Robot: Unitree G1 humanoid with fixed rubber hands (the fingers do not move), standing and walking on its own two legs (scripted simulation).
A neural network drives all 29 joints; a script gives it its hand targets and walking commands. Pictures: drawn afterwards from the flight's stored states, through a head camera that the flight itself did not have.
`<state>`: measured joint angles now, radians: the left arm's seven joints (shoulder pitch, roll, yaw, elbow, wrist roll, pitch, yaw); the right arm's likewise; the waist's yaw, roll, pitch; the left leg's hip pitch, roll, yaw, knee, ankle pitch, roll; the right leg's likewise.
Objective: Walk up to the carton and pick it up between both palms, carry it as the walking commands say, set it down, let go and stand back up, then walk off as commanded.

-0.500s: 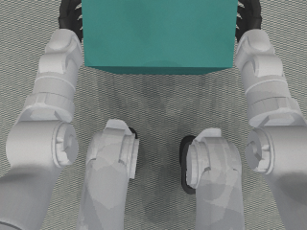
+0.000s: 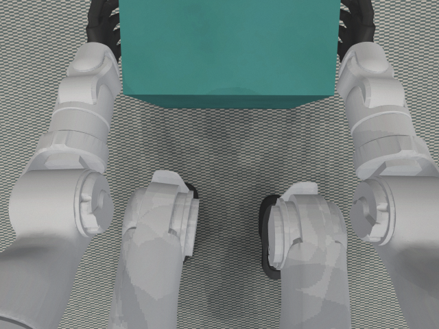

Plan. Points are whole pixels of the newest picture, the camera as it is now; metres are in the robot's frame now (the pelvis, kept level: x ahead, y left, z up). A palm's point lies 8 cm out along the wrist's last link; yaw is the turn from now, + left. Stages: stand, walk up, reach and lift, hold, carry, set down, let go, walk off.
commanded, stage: set down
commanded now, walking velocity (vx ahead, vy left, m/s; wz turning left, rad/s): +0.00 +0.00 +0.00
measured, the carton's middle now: (227, 54) +0.53 +0.03 -0.24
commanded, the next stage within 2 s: none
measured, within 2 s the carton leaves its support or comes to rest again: neither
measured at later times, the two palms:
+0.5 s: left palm (104, 46) +0.51 +0.22 -0.16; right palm (355, 44) +0.53 -0.16 -0.16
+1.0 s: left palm (91, 47) +0.51 +0.24 -0.17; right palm (369, 45) +0.54 -0.18 -0.17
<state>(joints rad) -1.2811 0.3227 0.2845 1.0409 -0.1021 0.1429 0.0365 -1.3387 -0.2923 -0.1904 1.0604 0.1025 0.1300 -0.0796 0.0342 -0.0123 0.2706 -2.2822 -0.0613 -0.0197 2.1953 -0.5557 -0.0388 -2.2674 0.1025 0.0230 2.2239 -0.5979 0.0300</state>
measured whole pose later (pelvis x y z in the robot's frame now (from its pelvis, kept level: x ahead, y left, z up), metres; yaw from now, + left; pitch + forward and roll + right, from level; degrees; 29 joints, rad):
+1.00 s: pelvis +0.00 +0.00 +0.00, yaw -1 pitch +37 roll +0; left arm -1.32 0.41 0.14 1.15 -0.23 0.00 0.06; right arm -1.35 -0.42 -0.06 1.11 0.23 0.02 -0.07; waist 0.05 -0.01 0.33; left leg -2.27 -0.05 -0.01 2.19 -0.57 -0.02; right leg -2.25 0.10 0.03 2.22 -0.61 0.04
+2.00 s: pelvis +0.02 +0.01 +0.15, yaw +0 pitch +46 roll +0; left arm -1.03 0.40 0.28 0.71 -0.15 0.20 -0.03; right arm -1.11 -0.43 -0.25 0.78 0.11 0.21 0.05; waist 0.05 -0.02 0.00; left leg -1.98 -0.05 -0.01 1.65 -0.48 0.00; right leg -1.96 0.05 0.04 1.67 -0.52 0.03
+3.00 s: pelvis +0.10 +0.02 +0.36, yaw +0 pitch +27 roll -1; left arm -0.27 0.26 0.16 0.58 -0.04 0.09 -0.09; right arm -0.28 -0.25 -0.17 0.58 0.01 0.10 0.04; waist 0.04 0.03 -0.10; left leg -0.97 -0.04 -0.03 0.84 -0.33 0.02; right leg -0.94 0.03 0.06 0.83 -0.35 0.03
